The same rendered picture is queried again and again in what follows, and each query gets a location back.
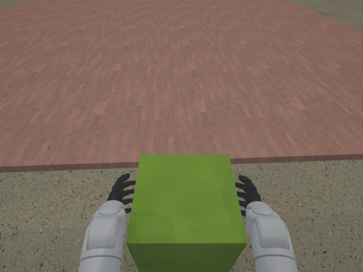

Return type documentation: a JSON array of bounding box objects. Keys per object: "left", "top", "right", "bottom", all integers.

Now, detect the carton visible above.
[{"left": 126, "top": 155, "right": 247, "bottom": 272}]

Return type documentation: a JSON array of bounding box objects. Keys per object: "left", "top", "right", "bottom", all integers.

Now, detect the robot left hand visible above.
[{"left": 107, "top": 173, "right": 136, "bottom": 214}]

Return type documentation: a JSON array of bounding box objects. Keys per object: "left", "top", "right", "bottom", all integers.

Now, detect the robot right hand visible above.
[{"left": 235, "top": 175, "right": 262, "bottom": 217}]

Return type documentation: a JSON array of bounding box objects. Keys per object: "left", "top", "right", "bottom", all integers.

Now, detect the robot right forearm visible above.
[{"left": 246, "top": 201, "right": 298, "bottom": 272}]

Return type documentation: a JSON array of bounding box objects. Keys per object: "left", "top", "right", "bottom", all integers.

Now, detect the robot left forearm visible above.
[{"left": 78, "top": 200, "right": 126, "bottom": 272}]

